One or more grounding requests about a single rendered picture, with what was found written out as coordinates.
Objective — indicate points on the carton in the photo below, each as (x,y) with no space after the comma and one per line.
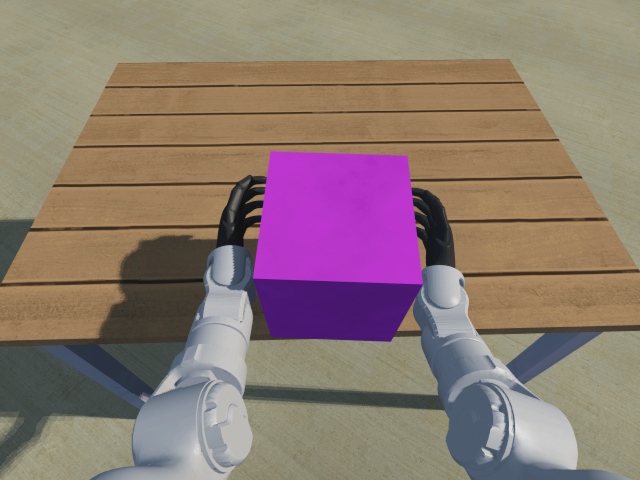
(337,255)

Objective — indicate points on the robot left hand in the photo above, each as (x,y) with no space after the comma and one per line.
(233,223)

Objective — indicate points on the table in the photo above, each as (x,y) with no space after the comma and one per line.
(118,251)

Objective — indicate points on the left robot upper arm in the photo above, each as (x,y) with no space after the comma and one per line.
(199,432)

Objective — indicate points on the right robot upper arm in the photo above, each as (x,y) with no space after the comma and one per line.
(496,433)

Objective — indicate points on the robot right forearm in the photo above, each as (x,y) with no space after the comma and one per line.
(456,354)

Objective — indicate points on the robot right hand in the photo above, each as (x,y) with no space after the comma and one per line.
(437,236)

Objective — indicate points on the robot left forearm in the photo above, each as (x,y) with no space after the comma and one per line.
(219,337)

